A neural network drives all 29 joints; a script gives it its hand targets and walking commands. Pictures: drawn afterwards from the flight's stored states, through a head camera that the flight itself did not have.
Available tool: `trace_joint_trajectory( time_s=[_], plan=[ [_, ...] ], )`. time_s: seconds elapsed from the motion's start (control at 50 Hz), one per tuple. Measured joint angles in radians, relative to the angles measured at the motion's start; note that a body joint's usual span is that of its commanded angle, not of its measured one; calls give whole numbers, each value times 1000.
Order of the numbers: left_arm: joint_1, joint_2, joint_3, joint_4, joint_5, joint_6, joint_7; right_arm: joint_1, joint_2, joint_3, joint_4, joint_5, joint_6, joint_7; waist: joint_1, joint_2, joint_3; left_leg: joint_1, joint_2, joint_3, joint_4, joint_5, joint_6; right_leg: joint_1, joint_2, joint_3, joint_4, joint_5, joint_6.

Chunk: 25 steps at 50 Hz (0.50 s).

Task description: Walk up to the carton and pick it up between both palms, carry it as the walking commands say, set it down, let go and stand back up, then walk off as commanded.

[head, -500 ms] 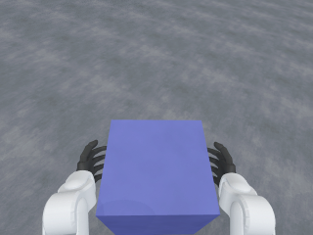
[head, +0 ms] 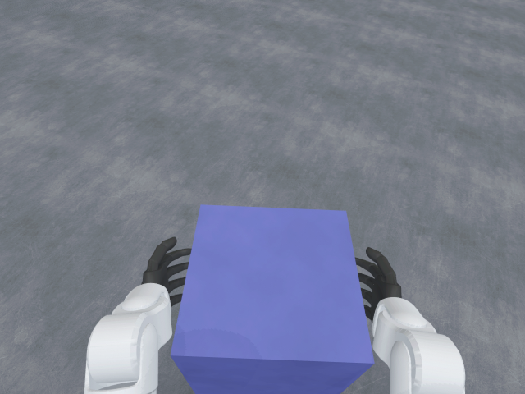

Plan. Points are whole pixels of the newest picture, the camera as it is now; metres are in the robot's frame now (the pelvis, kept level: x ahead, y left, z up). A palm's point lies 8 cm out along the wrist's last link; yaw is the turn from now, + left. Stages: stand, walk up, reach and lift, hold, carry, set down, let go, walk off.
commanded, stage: carry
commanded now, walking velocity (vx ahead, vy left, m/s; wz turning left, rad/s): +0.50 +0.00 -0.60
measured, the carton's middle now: (268, 310) +0.26 +0.02 -0.01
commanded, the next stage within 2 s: none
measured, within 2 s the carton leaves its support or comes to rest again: neither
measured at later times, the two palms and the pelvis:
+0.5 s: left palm (238, 115) +0.59 +0.12 +0.10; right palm (393, 164) +0.48 -0.16 +0.11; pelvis +0.31 +0.06 +0.02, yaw -20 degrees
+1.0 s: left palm (259, 78) +0.74 +0.09 +0.10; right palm (393, 111) +0.65 -0.19 +0.11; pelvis +0.46 +0.03 +0.02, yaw -18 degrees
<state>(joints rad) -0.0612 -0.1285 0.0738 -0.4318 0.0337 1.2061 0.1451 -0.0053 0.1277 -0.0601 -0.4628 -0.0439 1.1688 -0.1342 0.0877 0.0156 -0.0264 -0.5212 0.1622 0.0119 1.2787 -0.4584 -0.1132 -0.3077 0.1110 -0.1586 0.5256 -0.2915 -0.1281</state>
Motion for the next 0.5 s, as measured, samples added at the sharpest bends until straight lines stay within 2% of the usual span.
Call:
trace_joint_trajectory(
  time_s=[0.08,0.16,0.22,0.24,0.26,0.28,0.3,0.34,0.4,0.5],
  plan=[
    [43,0,-13,-54,-13,-51,-2,25,2,16,-52,1,-38,2,-35,-8,62,-112,-5,28,-355,201,4,127,-20,89,-128,7,23],
    [74,-1,-23,-127,-20,-79,-8,50,4,33,-128,3,-57,0,-78,-2,80,-107,-32,73,-640,398,20,242,-38,171,-199,-28,58],
    [93,-3,-27,-185,-19,-74,-12,55,4,44,-173,11,-50,-4,-101,-6,67,-16,-60,137,-784,466,25,294,-52,227,-132,-117,79],
    [98,-3,-24,-201,-16,-69,-12,49,4,49,-179,14,-44,-5,-107,-7,58,40,-65,168,-826,459,48,287,-55,230,-49,-160,82],
    [89,-1,-8,-206,-14,-61,-14,38,3,59,-162,14,-48,-7,-118,-43,51,63,-83,204,-808,405,106,247,-83,227,81,-150,76],
    [75,0,7,-199,-12,-51,-17,20,2,65,-139,10,-49,-9,-122,-67,46,72,-91,232,-777,362,146,182,-98,221,239,-140,80],
    [62,1,16,-187,-9,-40,-19,2,1,65,-116,9,-43,-10,-121,-75,42,88,-88,255,-765,334,170,112,-99,212,388,-153,85],
    [47,1,22,-158,1,-22,-20,-19,1,56,-82,9,-24,-11,-117,-69,34,140,-78,289,-791,315,184,-5,-95,176,565,-151,92],
    [42,1,15,-118,8,-14,-23,-14,1,44,-65,4,-5,-10,-116,-44,20,218,-66,313,-860,299,175,-103,-105,107,513,-114,100],
    [41,0,1,-125,5,-17,-23,5,1,40,-99,0,-2,-9,-113,-13,17,300,-61,324,-884,239,165,-129,-122,48,180,-23,104]
  ],
)
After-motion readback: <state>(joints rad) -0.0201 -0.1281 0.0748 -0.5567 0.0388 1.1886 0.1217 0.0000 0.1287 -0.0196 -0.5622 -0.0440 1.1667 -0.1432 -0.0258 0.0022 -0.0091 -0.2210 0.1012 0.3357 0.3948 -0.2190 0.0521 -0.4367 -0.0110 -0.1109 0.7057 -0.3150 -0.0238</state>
